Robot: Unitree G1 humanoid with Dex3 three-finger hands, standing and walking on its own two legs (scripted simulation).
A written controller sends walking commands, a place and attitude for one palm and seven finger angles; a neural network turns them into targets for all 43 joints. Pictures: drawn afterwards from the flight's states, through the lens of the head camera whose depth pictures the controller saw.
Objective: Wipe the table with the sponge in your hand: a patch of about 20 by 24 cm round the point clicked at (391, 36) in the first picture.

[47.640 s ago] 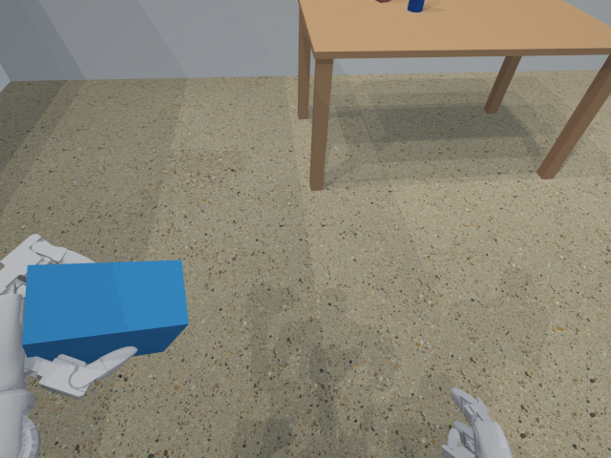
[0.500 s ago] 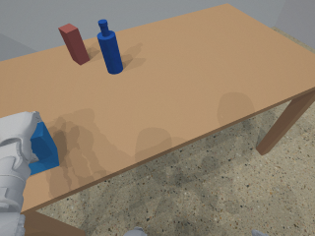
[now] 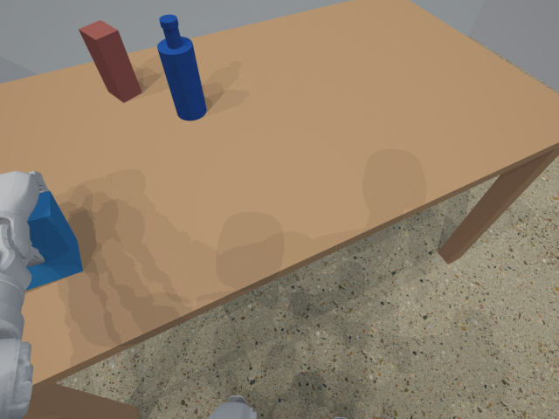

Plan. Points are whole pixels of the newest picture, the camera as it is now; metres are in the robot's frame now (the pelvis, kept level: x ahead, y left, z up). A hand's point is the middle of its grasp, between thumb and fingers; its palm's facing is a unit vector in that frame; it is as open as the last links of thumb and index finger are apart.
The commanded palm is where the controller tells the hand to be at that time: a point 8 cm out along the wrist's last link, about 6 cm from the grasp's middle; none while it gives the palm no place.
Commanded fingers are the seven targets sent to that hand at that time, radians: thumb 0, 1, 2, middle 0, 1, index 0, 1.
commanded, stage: wipe forward along the first lane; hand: left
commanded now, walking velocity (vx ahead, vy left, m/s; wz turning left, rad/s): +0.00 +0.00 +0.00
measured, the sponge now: (29, 254) +0.35 +0.41 +0.00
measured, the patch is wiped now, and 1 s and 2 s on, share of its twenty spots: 0.20 0.30 0.55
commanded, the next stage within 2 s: slide across to the middle lane in 0.16 s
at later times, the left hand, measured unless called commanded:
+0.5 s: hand (21, 207) +0.40 +0.41 +0.05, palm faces -0.14 +0.04 -0.99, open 10.6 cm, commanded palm +0.40 +0.37 +0.10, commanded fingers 0.00 0.10 1.30 -1.20 -1.60 -1.20 -1.60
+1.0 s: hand (63, 190) +0.43 +0.36 +0.05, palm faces -0.11 +0.02 -0.99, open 10.6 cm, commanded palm +0.42 +0.32 +0.10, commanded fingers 0.00 0.10 1.30 -1.20 -1.60 -1.20 -1.60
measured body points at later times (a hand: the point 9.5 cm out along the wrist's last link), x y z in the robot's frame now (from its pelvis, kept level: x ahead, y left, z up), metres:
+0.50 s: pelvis +0.01 +0.02 +0.00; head +0.08 +0.03 +0.45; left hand +0.40 +0.40 +0.10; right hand +0.07 -0.25 -0.13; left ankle +0.05 +0.12 -0.70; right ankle +0.00 -0.12 -0.70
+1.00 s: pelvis +0.03 +0.02 +0.01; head +0.09 +0.02 +0.46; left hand +0.43 +0.36 +0.11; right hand +0.14 -0.23 -0.12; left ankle +0.05 +0.12 -0.70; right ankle +0.00 -0.12 -0.70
